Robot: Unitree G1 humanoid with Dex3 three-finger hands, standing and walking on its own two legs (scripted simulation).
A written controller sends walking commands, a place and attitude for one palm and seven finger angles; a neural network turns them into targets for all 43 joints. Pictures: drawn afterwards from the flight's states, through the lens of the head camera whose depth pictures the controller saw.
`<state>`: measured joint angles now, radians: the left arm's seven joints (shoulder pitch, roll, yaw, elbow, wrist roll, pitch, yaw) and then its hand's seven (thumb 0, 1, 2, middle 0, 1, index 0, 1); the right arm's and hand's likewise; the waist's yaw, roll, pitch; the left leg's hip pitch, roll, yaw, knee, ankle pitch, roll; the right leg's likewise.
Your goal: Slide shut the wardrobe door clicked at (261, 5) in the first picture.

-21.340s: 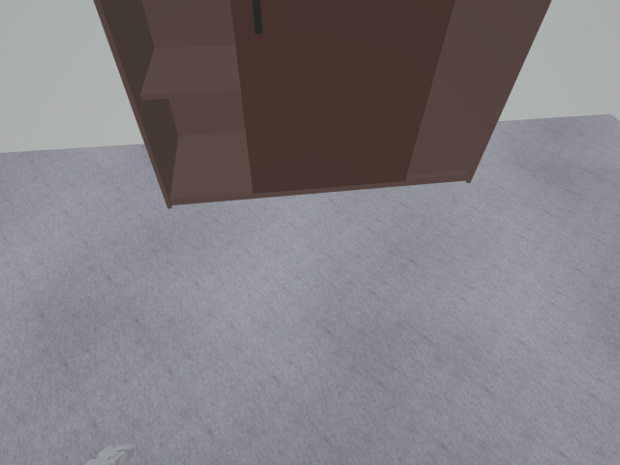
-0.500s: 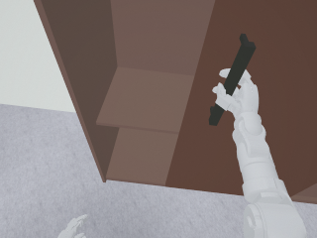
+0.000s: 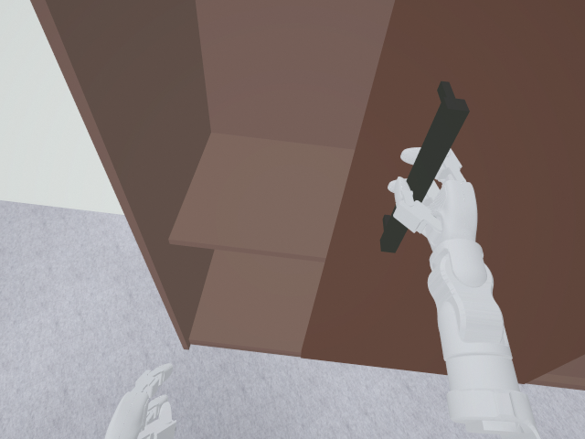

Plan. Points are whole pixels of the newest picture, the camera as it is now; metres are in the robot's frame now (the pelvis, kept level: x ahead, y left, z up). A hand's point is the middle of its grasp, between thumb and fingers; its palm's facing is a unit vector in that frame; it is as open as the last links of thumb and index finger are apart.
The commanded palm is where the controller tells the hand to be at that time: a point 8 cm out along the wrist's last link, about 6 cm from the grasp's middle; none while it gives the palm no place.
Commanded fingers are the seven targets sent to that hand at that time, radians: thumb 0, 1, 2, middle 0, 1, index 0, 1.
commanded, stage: tug the door sideways, standing still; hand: right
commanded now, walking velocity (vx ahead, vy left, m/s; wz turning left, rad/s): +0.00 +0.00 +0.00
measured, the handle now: (412, 178) +0.45 -0.12 +0.14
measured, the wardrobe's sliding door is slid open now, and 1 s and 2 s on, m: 0.38 0.32 0.17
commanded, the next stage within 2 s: step sideways, sliding the door along in 0.68 s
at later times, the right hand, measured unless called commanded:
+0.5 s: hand (396, 202) +0.39 -0.09 +0.15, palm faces +0.08 +1.00 -0.03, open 6.0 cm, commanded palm +0.36 -0.09 +0.15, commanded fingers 0.00 -0.90 -0.90 0.45 1.40 0.45 1.40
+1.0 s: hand (363, 201) +0.39 -0.05 +0.14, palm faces -0.04 +0.98 -0.17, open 6.4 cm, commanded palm +0.38 -0.09 +0.15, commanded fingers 0.00 -0.90 -0.90 0.45 1.40 0.45 1.40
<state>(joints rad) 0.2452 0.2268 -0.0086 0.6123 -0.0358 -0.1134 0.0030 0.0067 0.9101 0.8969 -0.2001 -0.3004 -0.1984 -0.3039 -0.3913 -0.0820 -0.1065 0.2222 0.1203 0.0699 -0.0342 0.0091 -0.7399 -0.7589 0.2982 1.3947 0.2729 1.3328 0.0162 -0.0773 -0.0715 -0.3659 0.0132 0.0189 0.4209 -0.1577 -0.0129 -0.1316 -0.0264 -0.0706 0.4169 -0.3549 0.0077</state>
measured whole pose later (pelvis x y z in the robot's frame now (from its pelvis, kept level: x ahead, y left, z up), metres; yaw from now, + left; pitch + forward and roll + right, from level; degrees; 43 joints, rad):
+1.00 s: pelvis -0.04 +0.02 -0.02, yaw -1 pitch +2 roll -1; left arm 0.22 0.20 0.01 0.68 -0.02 -0.08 0.07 0.01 0.91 0.90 -0.20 -0.30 -0.20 -0.30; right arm -0.72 -0.14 0.04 0.61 0.07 -0.17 -0.09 -0.07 -0.64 -0.76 0.43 1.40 0.29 1.39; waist 0.01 -0.05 0.07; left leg -0.45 0.04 0.03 0.66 -0.24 0.02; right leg -0.18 -0.01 -0.06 0.59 -0.43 0.01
